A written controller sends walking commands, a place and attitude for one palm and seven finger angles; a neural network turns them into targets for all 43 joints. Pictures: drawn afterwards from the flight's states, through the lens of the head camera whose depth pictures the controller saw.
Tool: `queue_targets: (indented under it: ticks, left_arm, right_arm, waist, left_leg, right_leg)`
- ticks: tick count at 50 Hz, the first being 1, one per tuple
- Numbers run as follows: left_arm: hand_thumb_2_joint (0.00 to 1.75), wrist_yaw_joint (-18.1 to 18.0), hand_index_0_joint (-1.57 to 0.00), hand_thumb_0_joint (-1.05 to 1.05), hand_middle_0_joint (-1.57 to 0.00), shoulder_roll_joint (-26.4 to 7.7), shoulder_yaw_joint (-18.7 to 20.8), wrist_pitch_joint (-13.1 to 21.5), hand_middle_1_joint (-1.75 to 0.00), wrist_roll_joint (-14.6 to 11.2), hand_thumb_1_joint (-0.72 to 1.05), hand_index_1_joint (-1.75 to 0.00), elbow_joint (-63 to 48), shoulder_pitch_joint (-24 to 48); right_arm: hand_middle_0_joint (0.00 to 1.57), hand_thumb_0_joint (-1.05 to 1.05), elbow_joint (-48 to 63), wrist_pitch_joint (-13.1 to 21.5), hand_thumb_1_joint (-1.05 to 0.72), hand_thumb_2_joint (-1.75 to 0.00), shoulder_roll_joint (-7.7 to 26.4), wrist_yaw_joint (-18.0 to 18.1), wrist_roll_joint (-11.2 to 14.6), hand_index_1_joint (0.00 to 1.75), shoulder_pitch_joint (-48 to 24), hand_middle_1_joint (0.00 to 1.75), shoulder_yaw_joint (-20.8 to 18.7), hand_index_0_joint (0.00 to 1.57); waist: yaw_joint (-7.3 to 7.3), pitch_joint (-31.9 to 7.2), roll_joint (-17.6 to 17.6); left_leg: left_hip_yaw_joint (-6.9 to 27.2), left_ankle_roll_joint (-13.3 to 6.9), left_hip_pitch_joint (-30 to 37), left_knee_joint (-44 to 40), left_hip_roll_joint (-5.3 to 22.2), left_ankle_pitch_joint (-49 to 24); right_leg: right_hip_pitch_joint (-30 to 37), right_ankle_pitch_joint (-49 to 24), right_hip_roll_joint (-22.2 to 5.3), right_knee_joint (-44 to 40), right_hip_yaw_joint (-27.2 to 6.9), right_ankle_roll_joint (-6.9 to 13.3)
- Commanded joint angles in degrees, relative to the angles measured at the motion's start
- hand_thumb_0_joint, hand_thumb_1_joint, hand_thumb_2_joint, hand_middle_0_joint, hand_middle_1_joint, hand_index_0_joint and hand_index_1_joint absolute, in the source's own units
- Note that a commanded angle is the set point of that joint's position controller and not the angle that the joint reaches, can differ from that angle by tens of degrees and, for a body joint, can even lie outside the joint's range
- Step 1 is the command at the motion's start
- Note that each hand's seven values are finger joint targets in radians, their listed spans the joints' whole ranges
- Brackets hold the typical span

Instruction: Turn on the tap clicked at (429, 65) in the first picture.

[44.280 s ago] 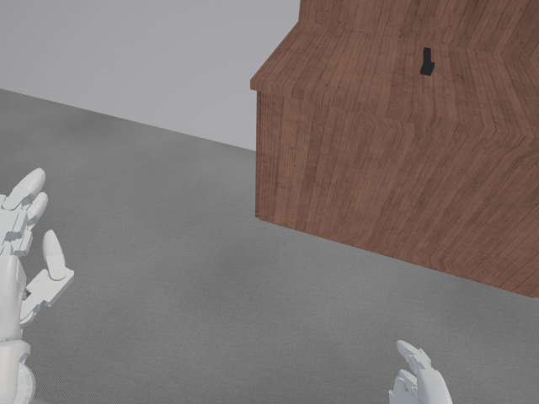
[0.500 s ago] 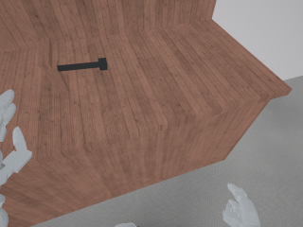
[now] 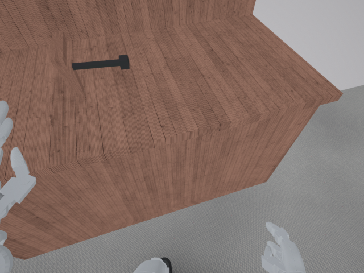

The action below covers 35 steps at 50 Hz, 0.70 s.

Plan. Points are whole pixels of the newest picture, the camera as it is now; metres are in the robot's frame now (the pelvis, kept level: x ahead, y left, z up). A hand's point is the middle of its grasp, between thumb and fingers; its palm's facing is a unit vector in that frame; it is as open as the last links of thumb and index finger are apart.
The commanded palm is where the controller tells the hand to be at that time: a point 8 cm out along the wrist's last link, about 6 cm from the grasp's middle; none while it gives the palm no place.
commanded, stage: step back with the hand held close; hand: left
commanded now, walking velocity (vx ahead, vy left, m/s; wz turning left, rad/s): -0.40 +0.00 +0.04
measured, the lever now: (124, 62) +0.62 +0.23 +0.10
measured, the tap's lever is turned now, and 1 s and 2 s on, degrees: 81 81 81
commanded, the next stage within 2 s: stop stepping back and stand still in 0.28 s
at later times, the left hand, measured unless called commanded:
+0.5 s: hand out of the picture +0.08 +0.22 +0.18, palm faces +0.37 -0.82 -0.43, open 7.4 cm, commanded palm +0.03 +0.27 +0.19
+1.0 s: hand out of the picture -0.03 +0.21 +0.19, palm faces +0.45 -0.79 -0.41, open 7.4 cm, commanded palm -0.08 +0.24 +0.19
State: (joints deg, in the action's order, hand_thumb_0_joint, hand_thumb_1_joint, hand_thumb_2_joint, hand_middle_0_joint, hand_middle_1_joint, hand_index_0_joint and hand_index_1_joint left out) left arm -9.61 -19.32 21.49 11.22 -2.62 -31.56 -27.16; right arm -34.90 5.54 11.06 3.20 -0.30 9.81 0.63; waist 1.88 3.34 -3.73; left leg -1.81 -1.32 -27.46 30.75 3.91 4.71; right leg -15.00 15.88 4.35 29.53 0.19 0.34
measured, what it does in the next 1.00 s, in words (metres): walks backwards: left foot, then right foot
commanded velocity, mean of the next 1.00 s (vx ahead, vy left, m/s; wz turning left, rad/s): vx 0.03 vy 0.03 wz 0.01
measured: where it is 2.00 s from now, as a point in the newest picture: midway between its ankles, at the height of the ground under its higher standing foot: outside the picture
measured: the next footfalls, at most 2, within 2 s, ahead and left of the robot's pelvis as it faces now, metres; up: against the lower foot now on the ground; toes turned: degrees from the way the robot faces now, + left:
left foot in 0.22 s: -0.01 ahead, +0.12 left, +0.00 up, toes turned +3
right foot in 0.50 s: -0.04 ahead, -0.12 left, +0.00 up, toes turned +0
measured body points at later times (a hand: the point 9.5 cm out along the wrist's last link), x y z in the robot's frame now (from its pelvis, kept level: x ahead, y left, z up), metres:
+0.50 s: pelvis -0.13 -0.01 +0.01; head -0.09 -0.01 +0.46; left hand +0.06 +0.27 +0.20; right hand +0.05 -0.23 -0.08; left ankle -0.05 +0.12 -0.73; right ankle -0.09 -0.12 -0.72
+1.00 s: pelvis -0.23 -0.04 +0.01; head -0.26 -0.05 +0.46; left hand -0.06 +0.25 +0.21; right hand -0.11 -0.28 -0.09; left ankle -0.22 +0.09 -0.73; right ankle -0.17 -0.14 -0.71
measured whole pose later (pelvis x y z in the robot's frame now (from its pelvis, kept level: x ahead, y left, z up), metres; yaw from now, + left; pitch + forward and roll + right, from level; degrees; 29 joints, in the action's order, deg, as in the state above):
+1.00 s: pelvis -0.23 -0.04 +0.01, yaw +2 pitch -3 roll +0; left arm -9.1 -21.7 21.1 9.0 -2.6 -25.5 -29.6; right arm -37.5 6.8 11.7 3.8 0.6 19.8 -0.1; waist -2.6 -2.5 -1.8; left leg -0.7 -0.8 -11.6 29.5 2.5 16.6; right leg -19.2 21.6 -0.5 36.9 4.4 0.1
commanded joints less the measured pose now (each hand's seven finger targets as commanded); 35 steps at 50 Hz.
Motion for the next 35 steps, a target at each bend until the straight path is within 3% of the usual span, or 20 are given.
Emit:
queue_targets:
  ticks: [1,4,7,9,10,11,12,13,14,16,19,22,24,25,26,27,30,31,33,35]
  left_arm:
    - [0.90,0.1,-0.20,0.00,-0.20,-10.1,0.7,3.3,-0.30,-0.5,0.90,-0.30,-12.7,7.4]
    - [0.90,0.7,-0.20,0.00,-0.20,-12.5,4.7,3.7,-0.30,-0.2,0.90,-0.30,-12.5,0.4]
    - [0.90,0.3,-0.20,0.00,-0.20,-13.1,6.9,3.8,-0.30,-0.2,0.90,-0.30,-12.5,-1.7]
    - [0.90,0.0,-0.20,0.00,-0.20,-12.3,7.1,4.0,-0.30,-0.7,0.90,-0.30,-13.3,-2.8]
    - [0.90,-0.2,-0.20,0.00,-0.20,-12.5,7.2,4.2,-0.30,-1.1,0.90,-0.30,-14.2,-2.9]
    - [0.90,-0.3,-0.20,0.00,-0.20,-12.0,6.3,4.0,-0.30,-1.3,0.90,-0.30,-15.5,-3.5]
    - [0.90,-0.3,-0.20,0.00,-0.20,-13.0,7.2,4.3,-0.30,-1.2,0.90,-0.30,-16.9,-3.0]
    - [0.90,0.1,-0.20,0.00,-0.20,-12.1,6.7,4.6,-0.30,-1.2,0.90,-0.30,-16.4,-3.3]
    - [0.90,0.3,-0.20,0.00,-0.20,-12.1,7.2,4.6,-0.30,-1.0,0.90,-0.30,-16.3,-5.1]
    - [0.90,0.4,-0.20,0.00,-0.20,-11.5,6.2,3.9,-0.30,-1.3,0.90,-0.30,-21.0,-2.3]
    - [0.90,-0.1,-0.20,0.00,-0.20,-9.5,3.9,1.6,-0.30,-0.7,0.90,-0.30,-17.0,-1.7]
    - [0.90,-0.4,-0.20,0.00,-0.20,-8.8,3.5,-0.7,-0.30,-0.8,0.90,-0.30,-12.3,-3.9]
    - [0.90,-0.6,-0.20,0.00,-0.20,-10.3,4.6,-1.0,-0.30,-0.5,0.90,-0.30,-10.4,-2.5]
    - [0.90,-0.4,-0.20,0.00,-0.20,-10.7,4.2,-1.0,-0.30,0.0,0.90,-0.30,-9.7,-1.6]
    - [0.90,-0.1,-0.20,0.00,-0.20,-12.6,4.9,-1.2,-0.30,0.3,0.90,-0.30,-9.8,-0.6]
    - [0.90,0.1,-0.20,0.00,-0.20,-12.3,3.9,-1.4,-0.30,-0.4,0.90,-0.30,-10.9,2.6]
    - [0.90,0.1,-0.20,0.00,-0.20,-12.4,4.7,-1.4,-0.30,0.1,0.90,-0.30,-8.8,4.6]
    - [0.90,0.2,-0.20,0.00,-0.20,-12.7,4.6,-1.5,-0.30,0.1,0.90,-0.30,-9.8,5.1]
    - [0.90,-0.2,-0.20,0.00,-0.20,-11.9,4.1,-1.5,-0.30,0.0,0.90,-0.30,-8.2,2.6]
    - [0.90,-0.8,-0.20,0.00,-0.20,-11.9,4.0,-1.4,-0.30,0.0,0.90,-0.30,-9.4,2.3]
  right_arm:
    - [0.20,0.00,8.0,2.5,-0.90,-0.90,6.4,0.8,1.9,0.30,-4.0,0.30,-3.9,0.20]
    - [0.20,0.00,10.5,1.5,-0.90,-0.90,4.3,0.5,1.2,0.30,-6.5,0.30,-2.4,0.20]
    - [0.20,0.00,10.6,-0.6,-0.90,-0.90,4.0,1.1,0.8,0.30,-6.6,0.30,-1.7,0.20]
    - [0.20,0.00,10.6,-1.2,-0.90,-0.90,5.0,1.4,1.0,0.30,-5.0,0.30,-2.4,0.20]
    - [0.20,0.00,10.7,-1.3,-0.90,-0.90,5.7,1.5,1.2,0.30,-4.3,0.30,-3.0,0.20]
    - [0.20,0.00,11.3,-1.0,-0.90,-0.90,7.3,1.7,1.5,0.30,-4.4,0.30,-4.0,0.20]
    - [0.20,0.00,11.5,-0.2,-0.90,-0.90,7.0,1.1,1.7,0.30,-3.3,0.30,-4.6,0.20]
    - [0.20,0.00,10.7,1.1,-0.90,-0.90,6.9,0.2,1.9,0.30,-2.4,0.30,-4.7,0.20]
    - [0.20,0.00,10.3,2.2,-0.90,-0.90,6.4,0.0,0.7,0.30,-2.1,0.30,-4.2,0.20]
    - [0.20,0.00,9.2,3.4,-0.90,-0.90,7.0,-0.5,0.6,0.30,-1.4,0.30,-4.3,0.20]
    - [0.20,0.00,9.0,4.3,-0.90,-0.90,7.7,-0.9,1.1,0.30,-2.2,0.30,-4.5,0.20]
    - [0.20,0.00,10.3,4.2,-0.90,-0.90,8.5,-0.6,1.6,0.30,-2.7,0.30,-4.1,0.20]
    - [0.20,0.00,11.2,3.5,-0.90,-0.90,8.1,-0.2,2.0,0.30,-3.5,0.30,-3.4,0.20]
    - [0.20,0.00,11.0,2.9,-0.90,-0.90,7.4,0.0,1.8,0.30,-3.5,0.30,-3.5,0.20]
    - [0.20,0.00,11.0,2.2,-0.90,-0.90,6.5,-0.2,1.5,0.30,-3.3,0.30,-3.6,0.20]
    - [0.20,0.00,10.7,2.0,-0.90,-0.90,6.3,0.1,1.8,0.30,-4.5,0.30,-3.3,0.20]
    - [0.20,0.00,6.8,1.9,-0.90,-0.90,6.1,0.3,1.1,0.30,-3.3,0.30,-3.3,0.20]
    - [0.20,0.00,7.2,1.4,-0.90,-0.90,6.1,0.3,0.9,0.30,-3.9,0.30,-3.1,0.20]
    - [0.20,0.00,6.6,1.3,-0.90,-0.90,5.3,0.7,0.8,0.30,-4.5,0.30,-2.3,0.20]
    - [0.20,0.00,7.1,2.0,-0.90,-0.90,5.6,1.1,1.0,0.30,-3.9,0.30,-2.2,0.20]
  waist:
    - [-1.84,-14.9,17.7]
    - [-0.87,-11.7,10.9]
    - [-1.91,-11.8,9.0]
    - [-2.88,-14.6,8.4]
    - [-3.03,-15.8,5.5]
    - [-2.60,-16.3,-4.5]
    - [-2.16,-17.8,-9.8]
    - [-2.08,-17.1,-8.7]
    - [-1.68,-17.2,-10.0]
    - [-2.13,-17.3,-10.1]
    - [-2.20,-12.2,-7.2]
    - [-2.18,-8.9,-7.7]
    - [-1.63,-7.6,-3.0]
    - [-2.08,-7.1,3.9]
    - [-2.84,-7.3,13.6]
    - [-2.68,-4.5,18.9]
    - [-4.47,-7.8,15.1]
    - [-4.60,-7.4,12.0]
    - [-4.23,-7.4,13.3]
    - [-3.39,-7.8,13.8]
  left_leg:
    - [1.2,3.0,11.8,16.0,-2.2,14.3]
    - [4.6,2.9,0.3,25.6,-2.6,22.3]
    - [2.4,2.8,1.6,10.3,-2.2,18.6]
    - [0.7,2.8,7.8,-5.0,-2.0,7.3]
    - [1.2,1.9,14.1,-9.6,0.6,-6.9]
    - [9.8,-1.0,21.3,-10.4,9.3,-28.2]
    - [12.4,-3.1,30.8,-6.9,14.5,-46.9]
    - [10.8,-4.6,33.2,-5.9,15.7,-50.2]
    - [12.6,-5.7,30.6,-6.1,15.1,-48.3]
    - [10.4,-5.1,32.3,-6.1,13.7,-48.2]
    - [9.2,-4.4,24.0,-9.6,13.1,-32.2]
    - [8.4,-3.6,12.7,-13.7,10.4,4.5]
    - [6.1,-1.6,5.6,-11.1,6.0,27.9]
    - [2.6,-0.2,3.7,-3.5,1.7,29.7]
    - [0.7,1.3,4.4,10.7,-2.5,26.2]
    - [1.4,1.9,4.3,23.9,-4.0,21.8]
    - [2.3,1.8,7.0,31.5,-2.9,16.7]
    - [1.4,1.6,9.1,28.1,-2.5,16.0]
    - [-1.5,0.4,13.6,20.1,-3.0,18.8]
    - [-3.4,-1.0,16.1,9.6,-3.5,23.1]
  right_leg:
    - [-2.2,-33.9,-21.2,-11.0,-14.2,6.6]
    - [2.3,-42.6,-22.9,-7.4,-12.8,9.3]
    - [6.9,-47.4,-19.6,-2.8,-9.1,6.7]
    - [8.4,-44.9,-17.3,2.0,-8.0,4.5]
    - [5.9,-38.8,-14.2,4.5,-6.0,2.1]
    - [-1.6,-18.9,-8.7,9.0,-2.4,-0.8]
    - [-12.7,4.7,-5.0,14.2,-1.8,-1.1]
    - [-16.5,12.8,-3.5,18.8,-3.2,-0.5]
    - [-16.9,14.7,-3.9,20.1,-3.2,-1.1]
    - [-15.6,11.3,-3.8,18.0,-3.0,-1.4]
    - [-10.6,5.0,-4.4,14.2,-1.9,-1.8]
    - [-1.2,5.6,-4.0,5.3,0.0,-1.7]
    - [6.8,1.7,-3.6,-5.6,1.8,-1.5]
    - [7.0,2.7,-6.6,-10.0,-1.5,0.3]
    - [1.0,11.6,-15.1,-16.4,-14.0,4.1]
    - [-7.1,14.4,-22.8,-21.9,-23.0,8.2]
    - [-11.2,22.2,-20.6,-19.4,-17.5,6.4]
    - [-13.1,21.8,-19.6,-18.5,-14.3,6.0]
    - [-15.3,24.1,-17.9,-17.6,-9.9,5.2]
    - [-13.6,26.6,-18.3,-16.5,-10.0,5.3]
